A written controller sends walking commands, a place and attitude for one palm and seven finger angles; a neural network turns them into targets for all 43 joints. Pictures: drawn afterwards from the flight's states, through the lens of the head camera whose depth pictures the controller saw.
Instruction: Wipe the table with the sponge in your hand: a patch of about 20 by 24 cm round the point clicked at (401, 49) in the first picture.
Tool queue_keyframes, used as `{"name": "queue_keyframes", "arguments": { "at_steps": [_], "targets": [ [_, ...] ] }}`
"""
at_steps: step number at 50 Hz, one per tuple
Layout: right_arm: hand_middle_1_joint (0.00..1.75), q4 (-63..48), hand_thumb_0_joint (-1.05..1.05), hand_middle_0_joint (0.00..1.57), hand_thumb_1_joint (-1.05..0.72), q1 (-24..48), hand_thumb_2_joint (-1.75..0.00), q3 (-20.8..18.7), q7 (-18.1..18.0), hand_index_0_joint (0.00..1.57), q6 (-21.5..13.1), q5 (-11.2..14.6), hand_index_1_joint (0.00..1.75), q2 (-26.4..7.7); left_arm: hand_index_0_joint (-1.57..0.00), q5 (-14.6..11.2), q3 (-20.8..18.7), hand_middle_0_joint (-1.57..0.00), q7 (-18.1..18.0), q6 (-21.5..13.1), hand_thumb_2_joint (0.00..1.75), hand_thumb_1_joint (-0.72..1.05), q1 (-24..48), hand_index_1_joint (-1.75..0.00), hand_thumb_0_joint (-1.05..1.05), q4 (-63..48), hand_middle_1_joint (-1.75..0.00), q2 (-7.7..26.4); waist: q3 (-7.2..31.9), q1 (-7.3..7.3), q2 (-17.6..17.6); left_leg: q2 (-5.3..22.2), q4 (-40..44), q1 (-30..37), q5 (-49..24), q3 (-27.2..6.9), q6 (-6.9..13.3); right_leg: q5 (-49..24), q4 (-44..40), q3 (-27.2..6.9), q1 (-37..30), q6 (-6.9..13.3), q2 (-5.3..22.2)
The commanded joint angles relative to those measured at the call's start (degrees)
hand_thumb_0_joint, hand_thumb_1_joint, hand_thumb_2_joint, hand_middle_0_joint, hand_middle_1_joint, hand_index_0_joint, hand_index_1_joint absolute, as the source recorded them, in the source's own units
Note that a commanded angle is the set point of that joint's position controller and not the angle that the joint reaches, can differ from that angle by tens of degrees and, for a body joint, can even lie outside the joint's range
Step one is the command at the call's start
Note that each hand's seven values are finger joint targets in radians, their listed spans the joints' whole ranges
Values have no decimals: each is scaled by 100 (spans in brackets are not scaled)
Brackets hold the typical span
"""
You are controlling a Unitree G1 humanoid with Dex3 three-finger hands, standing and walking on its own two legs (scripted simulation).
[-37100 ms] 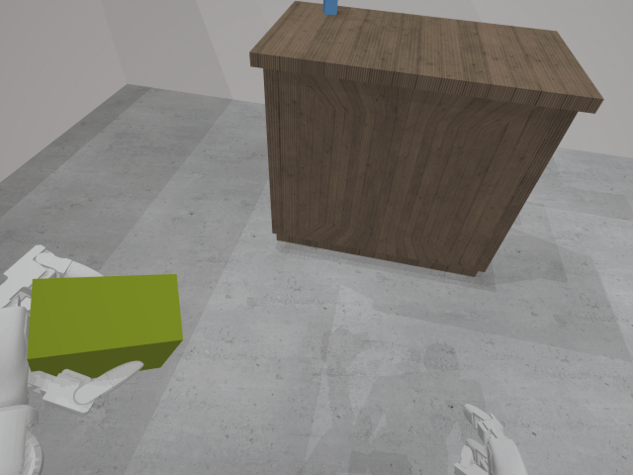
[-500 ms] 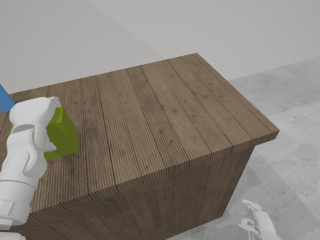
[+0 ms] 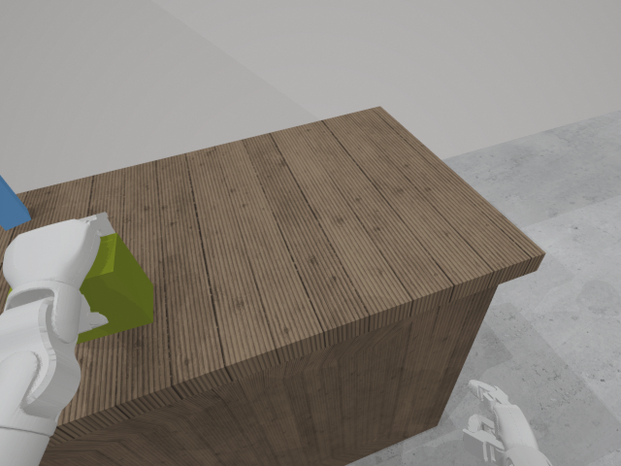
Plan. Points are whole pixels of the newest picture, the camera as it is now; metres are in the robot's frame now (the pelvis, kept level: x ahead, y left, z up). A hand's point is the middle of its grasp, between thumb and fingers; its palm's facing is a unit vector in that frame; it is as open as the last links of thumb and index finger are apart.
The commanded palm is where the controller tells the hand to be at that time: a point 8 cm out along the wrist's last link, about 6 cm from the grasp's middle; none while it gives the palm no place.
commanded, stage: wipe back along the first lane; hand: left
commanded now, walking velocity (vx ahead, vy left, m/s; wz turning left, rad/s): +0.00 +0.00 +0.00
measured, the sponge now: (97, 300) +0.27 +0.32 +0.10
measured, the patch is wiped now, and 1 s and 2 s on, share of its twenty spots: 1.00 1.00 1.00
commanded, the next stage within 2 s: lift the sponge slowly off the table in 0.28 s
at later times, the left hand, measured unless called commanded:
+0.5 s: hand (73, 312) +0.22 +0.30 +0.15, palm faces +0.16 -0.06 -0.99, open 10.6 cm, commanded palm +0.19 +0.28 +0.19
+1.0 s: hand (73, 319) +0.21 +0.29 +0.15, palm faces +0.11 -0.07 -0.99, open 10.6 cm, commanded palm +0.18 +0.28 +0.22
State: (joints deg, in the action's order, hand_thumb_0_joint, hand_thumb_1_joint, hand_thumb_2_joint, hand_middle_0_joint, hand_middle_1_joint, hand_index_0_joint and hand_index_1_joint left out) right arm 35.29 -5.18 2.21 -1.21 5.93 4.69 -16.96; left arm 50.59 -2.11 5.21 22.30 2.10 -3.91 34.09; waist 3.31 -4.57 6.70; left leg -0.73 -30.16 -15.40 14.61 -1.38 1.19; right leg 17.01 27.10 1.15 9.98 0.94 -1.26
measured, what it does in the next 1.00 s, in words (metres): stands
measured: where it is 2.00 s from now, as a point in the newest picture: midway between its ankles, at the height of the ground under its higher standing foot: outside the picture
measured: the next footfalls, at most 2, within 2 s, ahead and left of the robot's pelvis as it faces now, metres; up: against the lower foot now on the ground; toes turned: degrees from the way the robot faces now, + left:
none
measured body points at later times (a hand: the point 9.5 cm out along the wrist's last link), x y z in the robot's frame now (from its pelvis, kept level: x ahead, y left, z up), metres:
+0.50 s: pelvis -0.01 +0.01 +0.00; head -0.03 -0.04 +0.45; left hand +0.21 +0.29 +0.20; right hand +0.25 -0.18 -0.07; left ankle +0.01 +0.11 -0.74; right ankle -0.03 -0.11 -0.74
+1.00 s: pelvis -0.02 -0.01 +0.00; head -0.05 -0.06 +0.45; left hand +0.20 +0.29 +0.20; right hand +0.23 -0.20 -0.07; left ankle +0.01 +0.11 -0.74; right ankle -0.03 -0.11 -0.74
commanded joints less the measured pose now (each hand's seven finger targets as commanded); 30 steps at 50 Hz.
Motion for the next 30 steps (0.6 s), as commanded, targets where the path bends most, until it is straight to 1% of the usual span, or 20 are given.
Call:
{"name": "queue_keyframes", "arguments": {
  "at_steps": [1,3,5,8,10,11,13,14,15,17,18,19,20,21,23,25,26,27,28,30],
  "targets": [
    [30,-1063,0,20,-90,1240,-90,-158,-49,20,-336,-33,30,-527,-120,-232,-193,-120,138,254,130,10,207,-160,0,-582,-160,663,589,-152,-717,-87,281,449,-1392,-80,149,-1644,-304,34,29,211,-93],
    [30,-1048,0,20,-90,1282,-90,-155,-47,20,-334,-32,30,-519,-120,-251,-165,-120,122,330,130,10,114,-160,0,-661,-160,589,580,-163,-831,-67,301,453,-1362,-93,132,-1615,-307,50,48,198,-95],
    [30,-1038,0,20,-90,1446,-90,-128,-51,20,-346,-22,30,-512,-120,-210,-264,-120,96,410,130,10,134,-160,0,-806,-160,701,623,-205,-731,-58,338,497,-1334,-115,117,-1517,-294,-39,48,234,-125],
    [30,-1057,0,20,-90,1397,-90,-112,-33,20,-333,-34,30,-491,-120,-200,-55,-120,106,521,130,10,-83,-160,0,-934,-160,463,677,-195,-733,-49,330,486,-1409,-116,106,-1569,-264,56,-1,224,-111],
    [30,-1069,0,20,-90,1548,-90,-86,-23,20,-335,-24,30,-464,-120,-165,-104,-120,115,584,130,10,-127,-160,0,-1141,-160,524,669,-224,-605,-31,361,516,-1330,-145,96,-1423,-270,-24,41,256,-140],
    [30,-1122,0,20,-90,1509,-90,-69,-21,20,-338,-26,30,-443,-120,-176,71,-120,131,609,130,10,-164,-160,0,-1213,-160,356,668,-207,-645,-37,351,484,-1323,-138,105,-1396,-258,61,28,241,-125],
    [30,-1082,0,20,-90,1516,-90,-75,-1,20,-327,-31,30,-441,-120,-174,16,-120,142,653,130,10,-432,-160,0,-1221,-160,374,571,-225,-641,-16,353,448,-1309,-147,96,-1397,-254,62,51,235,-131],
    [30,-1100,0,20,-90,1558,-90,-68,5,20,-318,-23,30,-429,-120,-178,79,-120,147,658,130,10,-367,-160,0,-1392,-160,322,572,-208,-650,-15,363,450,-1261,-142,98,-1363,-251,45,62,220,-118],
    [30,-1123,0,20,-90,1659,-90,-51,-1,20,-341,-24,30,-422,-120,-162,-7,-120,143,674,130,10,-371,-160,0,-1484,-160,404,567,-241,-567,-1,393,480,-1194,-170,99,-1254,-260,-37,100,261,-157],
    [30,-1153,0,20,-90,1590,-90,-47,17,20,-359,-24,30,-396,-120,-210,40,-120,135,677,130,10,-668,-160,0,-1591,-160,278,664,-268,-697,-7,334,449,-1314,-170,99,-1377,-197,37,15,235,-127],
    [30,-1131,0,20,-90,1577,-90,-63,15,20,-337,-44,30,-420,-120,-214,-56,-120,121,682,130,10,-868,-160,0,-1617,-160,356,634,-283,-664,-1,333,457,-1333,-158,99,-1418,-207,20,0,239,-132],
    [30,-1120,0,20,-90,1596,-90,-56,27,20,-322,-39,30,-405,-120,-217,-8,-120,106,683,130,10,-831,-160,0,-1705,-160,301,596,-255,-614,-3,320,448,-1341,-145,93,-1445,-202,7,30,232,-128],
    [30,-1141,0,20,-90,1686,-90,-45,21,20,-337,-40,30,-407,-120,-206,-123,-120,89,700,130,10,-755,-160,0,-1774,-160,426,544,-279,-605,11,362,447,-1231,-182,92,-1315,-229,-74,77,268,-167],
    [30,-1168,0,20,-90,1614,-90,-29,-10,20,-343,-43,30,-403,-120,-192,-45,-120,74,702,130,10,-525,-160,0,-1817,-160,407,543,-248,-688,8,361,414,-1167,-171,92,-1186,-223,30,100,246,-146],
    [30,-1124,0,20,-90,1608,-90,-43,-42,20,-377,-48,30,-396,-120,-181,13,-120,38,692,130,10,-430,-160,0,-1765,-160,350,475,-246,-562,8,406,460,-1089,-185,94,-1049,-278,20,164,250,-148],
    [30,-1122,0,20,-90,1713,-90,-25,-85,20,-428,-52,30,-402,-120,-133,-178,-120,-7,683,130,10,-222,-160,0,-1846,-160,614,469,-283,-514,-9,442,488,-939,-222,98,-878,-315,-129,181,290,-184],
    [30,-1139,0,20,-90,1617,-90,-11,-111,20,-463,-53,30,-393,-120,-120,-63,-120,-13,667,130,10,21,-160,0,-1817,-160,555,566,-242,-604,-30,414,467,-977,-196,99,-886,-299,-23,129,269,-148],
    [30,-1068,0,20,-90,1598,-90,-24,-125,20,-490,-51,30,-393,-120,-97,-107,-120,-17,666,130,10,16,-160,0,-1659,-160,586,523,-241,-645,-26,391,491,-1028,-205,96,-932,-311,-70,167,267,-143],
    [30,-1041,0,20,-90,1582,-90,-29,-135,20,-475,-69,30,-415,-120,-100,-91,-120,1,669,130,10,-8,-160,0,-1585,-160,591,453,-241,-599,-25,421,469,-972,-203,94,-901,-339,-55,165,266,-145],
    [30,-1084,0,20,-90,1716,-90,-4,-148,20,-534,-66,30,-397,-120,-41,-146,-120,-1,636,130,10,299,-160,0,-1821,-160,742,586,-279,-276,-48,474,563,-927,-231,94,-817,-338,-167,113,318,-173]
  ]
}}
